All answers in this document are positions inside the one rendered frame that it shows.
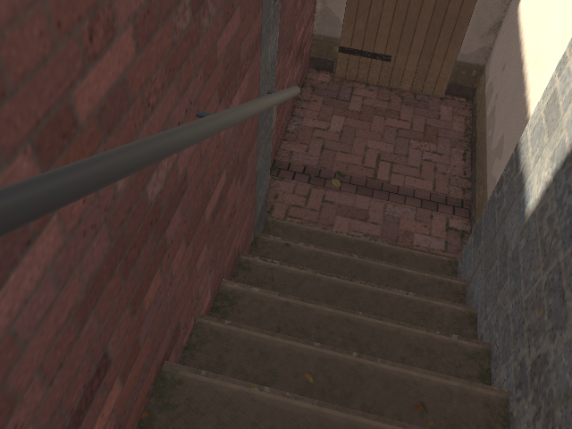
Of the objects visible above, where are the stairs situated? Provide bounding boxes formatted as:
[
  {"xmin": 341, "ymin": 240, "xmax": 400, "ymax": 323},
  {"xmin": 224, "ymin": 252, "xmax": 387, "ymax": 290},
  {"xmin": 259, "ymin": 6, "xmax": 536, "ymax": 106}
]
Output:
[{"xmin": 137, "ymin": 217, "xmax": 510, "ymax": 429}]

